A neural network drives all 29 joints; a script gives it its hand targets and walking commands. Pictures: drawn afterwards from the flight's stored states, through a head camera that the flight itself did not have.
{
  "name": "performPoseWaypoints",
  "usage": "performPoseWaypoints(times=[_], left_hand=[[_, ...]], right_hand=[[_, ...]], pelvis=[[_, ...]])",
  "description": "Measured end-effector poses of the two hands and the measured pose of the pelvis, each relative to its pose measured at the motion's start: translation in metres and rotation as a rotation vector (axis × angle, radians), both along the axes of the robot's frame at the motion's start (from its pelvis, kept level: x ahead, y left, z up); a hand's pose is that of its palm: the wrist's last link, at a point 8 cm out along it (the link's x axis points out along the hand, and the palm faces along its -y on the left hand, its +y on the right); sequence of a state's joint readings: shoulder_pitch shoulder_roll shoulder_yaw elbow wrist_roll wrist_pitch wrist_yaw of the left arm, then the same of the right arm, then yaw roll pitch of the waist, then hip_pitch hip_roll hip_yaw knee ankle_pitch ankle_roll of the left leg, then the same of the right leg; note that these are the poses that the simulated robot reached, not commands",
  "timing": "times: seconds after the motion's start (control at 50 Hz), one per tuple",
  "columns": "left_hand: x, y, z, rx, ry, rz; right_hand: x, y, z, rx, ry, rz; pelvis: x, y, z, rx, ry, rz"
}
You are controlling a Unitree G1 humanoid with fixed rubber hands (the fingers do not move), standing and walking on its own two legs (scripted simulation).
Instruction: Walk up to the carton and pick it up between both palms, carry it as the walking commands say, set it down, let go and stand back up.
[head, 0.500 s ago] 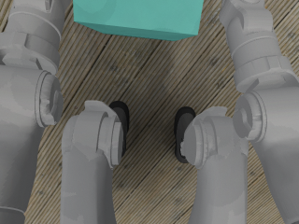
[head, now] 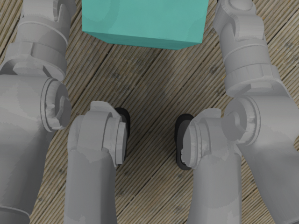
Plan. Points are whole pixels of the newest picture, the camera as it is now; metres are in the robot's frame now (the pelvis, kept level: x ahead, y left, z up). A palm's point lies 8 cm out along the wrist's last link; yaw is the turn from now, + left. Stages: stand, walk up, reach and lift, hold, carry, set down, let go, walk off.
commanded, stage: reach and lift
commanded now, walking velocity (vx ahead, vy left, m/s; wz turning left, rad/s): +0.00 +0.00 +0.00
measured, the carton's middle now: out of the picture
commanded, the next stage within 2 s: none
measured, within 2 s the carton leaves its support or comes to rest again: leaves its support in 0.40 s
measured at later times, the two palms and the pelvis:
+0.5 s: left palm out of the picture +0.54 +0.20 -0.14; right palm out of the picture +0.54 -0.10 -0.14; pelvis +0.00 +0.00 +0.01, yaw +0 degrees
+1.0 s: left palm out of the picture +0.55 +0.20 -0.08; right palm out of the picture +0.55 -0.10 -0.08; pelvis +0.00 +0.00 +0.05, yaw +1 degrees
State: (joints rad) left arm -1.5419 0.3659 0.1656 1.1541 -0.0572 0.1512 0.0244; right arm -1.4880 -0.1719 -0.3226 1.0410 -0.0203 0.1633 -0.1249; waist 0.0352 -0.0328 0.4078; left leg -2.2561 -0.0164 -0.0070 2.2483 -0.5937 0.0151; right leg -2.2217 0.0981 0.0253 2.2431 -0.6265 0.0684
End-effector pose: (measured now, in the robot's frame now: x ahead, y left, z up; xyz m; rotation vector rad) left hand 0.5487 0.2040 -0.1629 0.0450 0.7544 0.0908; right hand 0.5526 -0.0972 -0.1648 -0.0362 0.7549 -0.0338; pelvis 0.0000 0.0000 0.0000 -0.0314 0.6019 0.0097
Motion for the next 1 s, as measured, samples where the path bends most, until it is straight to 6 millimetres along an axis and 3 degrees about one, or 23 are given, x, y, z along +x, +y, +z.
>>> performPoseWaypoints(times=[0.38,0.72,1.0], left_hand=[[-0.009,-0.007,0.002,-0.007,0.003,-0.003],[-0.005,0.004,0.066,0.027,-0.04,0.036],[-0.002,-0.006,0.083,0.008,-0.045,0.028]], right_hand=[[-0.004,-0.005,0.007,-0.015,0.013,-0.047],[-0.005,0.009,0.066,-0.002,-0.041,-0.07],[-0.006,0.0,0.086,-0.008,-0.051,-0.101]], pelvis=[[0.004,-0.002,0.002,-0.004,0.021,-0.006],[-0.005,-0.005,0.024,-0.016,0.065,0.02],[0.002,0.0,0.047,-0.028,0.145,0.033]])
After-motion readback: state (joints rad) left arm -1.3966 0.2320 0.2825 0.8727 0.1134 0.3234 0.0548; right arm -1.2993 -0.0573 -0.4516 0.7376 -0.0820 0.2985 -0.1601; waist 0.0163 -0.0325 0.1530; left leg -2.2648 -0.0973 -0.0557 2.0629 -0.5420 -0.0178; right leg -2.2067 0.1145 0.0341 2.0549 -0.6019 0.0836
